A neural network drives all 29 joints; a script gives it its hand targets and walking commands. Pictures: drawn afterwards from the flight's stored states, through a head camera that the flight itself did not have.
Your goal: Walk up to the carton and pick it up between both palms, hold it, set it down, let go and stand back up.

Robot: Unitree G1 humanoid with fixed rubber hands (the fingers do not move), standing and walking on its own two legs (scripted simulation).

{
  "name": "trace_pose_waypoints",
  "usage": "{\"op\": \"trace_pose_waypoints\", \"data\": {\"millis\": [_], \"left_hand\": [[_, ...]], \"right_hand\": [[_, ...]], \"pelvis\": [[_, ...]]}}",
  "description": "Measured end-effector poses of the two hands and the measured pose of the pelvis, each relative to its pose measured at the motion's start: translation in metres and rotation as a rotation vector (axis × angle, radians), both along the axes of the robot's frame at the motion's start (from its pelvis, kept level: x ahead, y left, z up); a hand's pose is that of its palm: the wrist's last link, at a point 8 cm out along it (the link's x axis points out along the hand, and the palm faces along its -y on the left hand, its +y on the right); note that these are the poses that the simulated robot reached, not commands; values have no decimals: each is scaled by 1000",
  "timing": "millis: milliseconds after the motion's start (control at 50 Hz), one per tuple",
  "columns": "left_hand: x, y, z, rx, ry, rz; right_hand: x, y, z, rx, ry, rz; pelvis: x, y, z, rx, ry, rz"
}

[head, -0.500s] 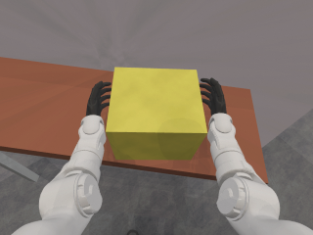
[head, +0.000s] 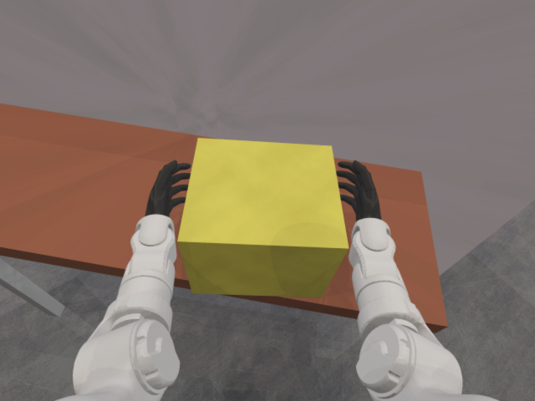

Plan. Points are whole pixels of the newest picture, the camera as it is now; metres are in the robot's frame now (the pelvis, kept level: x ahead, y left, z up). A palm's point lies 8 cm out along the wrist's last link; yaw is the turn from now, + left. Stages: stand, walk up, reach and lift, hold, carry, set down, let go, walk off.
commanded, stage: reach and lift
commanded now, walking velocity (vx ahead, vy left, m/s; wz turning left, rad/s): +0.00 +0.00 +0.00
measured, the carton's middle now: (261, 220) +0.41 +0.04 -0.01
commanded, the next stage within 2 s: none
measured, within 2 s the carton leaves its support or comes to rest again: leaves its support in 0.98 s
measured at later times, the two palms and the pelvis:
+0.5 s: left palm (161, 209) +0.39 +0.20 +0.03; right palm (363, 212) +0.40 -0.12 +0.05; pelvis +0.00 +0.01 +0.00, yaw -1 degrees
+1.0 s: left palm (162, 210) +0.38 +0.20 +0.03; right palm (367, 215) +0.39 -0.13 +0.05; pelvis +0.00 +0.01 +0.00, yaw -1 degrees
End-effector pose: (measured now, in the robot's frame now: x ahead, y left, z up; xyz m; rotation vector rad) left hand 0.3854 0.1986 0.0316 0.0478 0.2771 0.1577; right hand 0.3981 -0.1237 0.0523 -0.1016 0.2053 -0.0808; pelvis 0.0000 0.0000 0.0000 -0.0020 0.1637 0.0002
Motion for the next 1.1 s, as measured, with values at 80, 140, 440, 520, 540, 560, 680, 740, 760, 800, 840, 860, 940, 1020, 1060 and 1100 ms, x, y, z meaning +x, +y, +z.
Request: {"op": "trace_pose_waypoints", "data": {"millis": [80,140,440,520,540,560,680,740,760,800,840,860,940,1020,1060,1100], "left_hand": [[3,1,1,1,1,-7],[5,1,1,3,-2,-15],[4,2,-4,3,-15,-9],[4,2,-4,7,-14,-7],[4,2,-4,7,-14,-7],[3,2,-4,6,-14,-6],[2,1,-3,3,-17,-3],[1,1,-3,0,-22,0],[1,1,-2,-1,-23,1],[0,0,-2,-3,-24,1],[0,0,-1,-9,-27,1],[0,-1,-1,-12,-29,0],[-1,-2,0,-14,-35,-3],[-1,-3,2,-20,-39,-5],[-1,-3,4,-16,-43,-9],[-2,-3,7,-11,-47,-13]], "right_hand": [[0,0,-1,14,0,-12],[0,0,-1,15,-4,-17],[1,1,-3,2,-26,-11],[1,1,-3,-7,-27,-6],[1,1,-3,-8,-27,-5],[1,1,-3,-10,-28,-4],[1,1,-2,-12,-36,-2],[0,1,-2,-15,-43,-1],[-1,1,-2,-16,-45,-1],[-2,0,-2,-17,-47,-1],[-3,0,-2,-14,-50,-4],[-3,-1,-2,-15,-52,-5],[-6,-2,-1,-13,-58,-11],[-7,-3,1,-14,-63,-15],[-9,-3,3,-13,-67,-18],[-10,-4,6,-12,-71,-19]], "pelvis": [[2,0,0,3,-4,2],[3,1,0,4,-8,0],[2,5,0,-3,15,-13],[1,5,0,-4,22,-11],[1,5,0,-4,24,-11],[1,5,0,-4,27,-11],[1,5,0,-6,41,-8],[0,5,0,-7,41,-8],[0,5,0,-7,39,-8],[-1,5,0,-7,39,-8],[-2,5,0,-8,42,-8],[-3,5,0,-8,44,-9],[-4,6,0,-10,53,-12],[-5,8,0,-12,55,-13],[-5,8,0,-12,54,-14],[-5,9,0,-12,51,-15]]}}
